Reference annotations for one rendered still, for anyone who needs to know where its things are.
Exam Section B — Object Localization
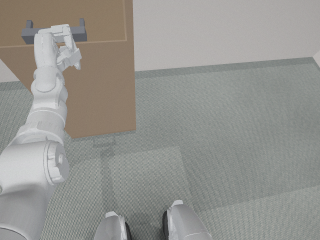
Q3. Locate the robot left upper arm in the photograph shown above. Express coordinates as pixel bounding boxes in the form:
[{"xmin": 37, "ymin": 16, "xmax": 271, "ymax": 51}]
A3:
[{"xmin": 0, "ymin": 140, "xmax": 70, "ymax": 240}]

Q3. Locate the handle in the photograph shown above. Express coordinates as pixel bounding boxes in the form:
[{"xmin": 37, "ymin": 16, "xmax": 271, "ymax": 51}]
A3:
[{"xmin": 21, "ymin": 18, "xmax": 87, "ymax": 45}]

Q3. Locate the robot left thigh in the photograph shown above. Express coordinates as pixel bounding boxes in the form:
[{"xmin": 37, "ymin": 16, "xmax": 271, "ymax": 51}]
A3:
[{"xmin": 93, "ymin": 215, "xmax": 127, "ymax": 240}]

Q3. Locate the left robot hand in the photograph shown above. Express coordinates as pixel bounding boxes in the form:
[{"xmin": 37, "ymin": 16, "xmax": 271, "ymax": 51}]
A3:
[{"xmin": 34, "ymin": 24, "xmax": 82, "ymax": 74}]

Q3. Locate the robot left forearm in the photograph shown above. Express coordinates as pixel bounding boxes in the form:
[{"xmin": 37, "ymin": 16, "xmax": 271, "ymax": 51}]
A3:
[{"xmin": 0, "ymin": 66, "xmax": 68, "ymax": 188}]

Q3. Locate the drawer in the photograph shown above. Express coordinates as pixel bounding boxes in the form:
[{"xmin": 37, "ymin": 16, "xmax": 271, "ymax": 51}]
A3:
[{"xmin": 0, "ymin": 0, "xmax": 126, "ymax": 47}]

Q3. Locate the cabinet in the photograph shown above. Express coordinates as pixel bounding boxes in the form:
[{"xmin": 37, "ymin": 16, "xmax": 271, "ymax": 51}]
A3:
[{"xmin": 0, "ymin": 0, "xmax": 136, "ymax": 139}]

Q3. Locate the right robot shin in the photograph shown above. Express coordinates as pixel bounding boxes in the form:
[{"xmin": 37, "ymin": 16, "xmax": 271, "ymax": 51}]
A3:
[{"xmin": 168, "ymin": 200, "xmax": 183, "ymax": 240}]

